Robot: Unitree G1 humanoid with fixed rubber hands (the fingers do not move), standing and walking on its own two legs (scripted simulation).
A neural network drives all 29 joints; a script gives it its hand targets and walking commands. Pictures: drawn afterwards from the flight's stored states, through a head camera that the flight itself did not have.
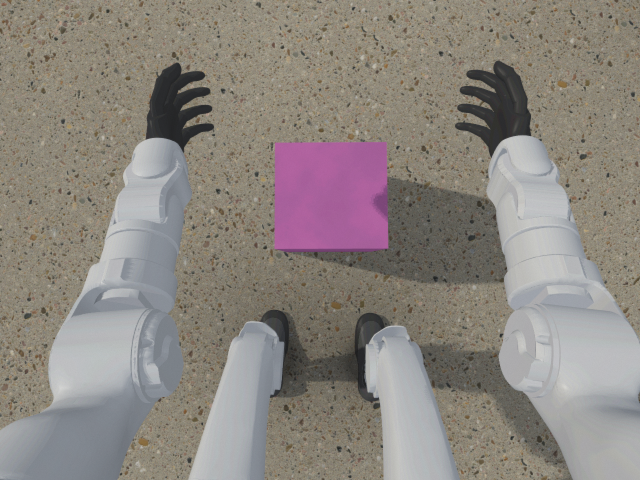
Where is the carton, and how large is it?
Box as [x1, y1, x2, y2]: [275, 142, 387, 251]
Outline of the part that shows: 275,143 275,248 284,251 371,251 387,248 386,142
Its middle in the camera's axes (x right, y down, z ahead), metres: +0.02 -0.07 +0.84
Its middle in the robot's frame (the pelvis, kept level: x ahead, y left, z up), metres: +0.47 +0.00 -0.51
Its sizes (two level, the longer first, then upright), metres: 0.210 0.200 0.250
